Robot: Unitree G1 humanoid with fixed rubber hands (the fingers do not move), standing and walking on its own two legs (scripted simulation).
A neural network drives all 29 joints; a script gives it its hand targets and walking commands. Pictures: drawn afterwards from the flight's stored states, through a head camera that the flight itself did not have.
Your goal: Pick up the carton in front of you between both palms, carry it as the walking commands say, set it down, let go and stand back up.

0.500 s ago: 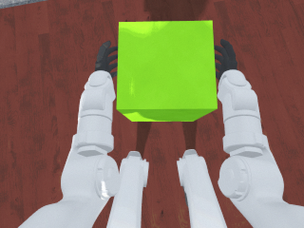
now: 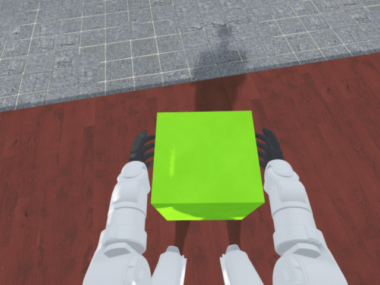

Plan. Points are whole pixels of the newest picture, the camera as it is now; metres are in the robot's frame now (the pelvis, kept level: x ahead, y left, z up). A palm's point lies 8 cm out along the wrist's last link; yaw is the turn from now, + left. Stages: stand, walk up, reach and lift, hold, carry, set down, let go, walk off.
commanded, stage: reach and lift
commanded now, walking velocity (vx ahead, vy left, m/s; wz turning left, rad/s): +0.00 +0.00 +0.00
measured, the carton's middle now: (204, 172) +0.39 -0.01 -0.10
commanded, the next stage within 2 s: hold in 1.52 s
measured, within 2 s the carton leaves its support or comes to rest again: neither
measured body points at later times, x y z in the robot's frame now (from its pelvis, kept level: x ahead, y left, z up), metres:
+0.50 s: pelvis +0.04 +0.00 +0.10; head +0.03 +0.00 +0.55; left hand +0.35 +0.15 +0.11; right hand +0.35 -0.15 +0.11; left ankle +0.05 +0.13 -0.63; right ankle +0.06 -0.13 -0.63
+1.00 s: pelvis +0.03 +0.00 +0.11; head +0.01 +0.00 +0.56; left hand +0.34 +0.15 +0.13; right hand +0.34 -0.15 +0.13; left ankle +0.05 +0.13 -0.63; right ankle +0.06 -0.13 -0.63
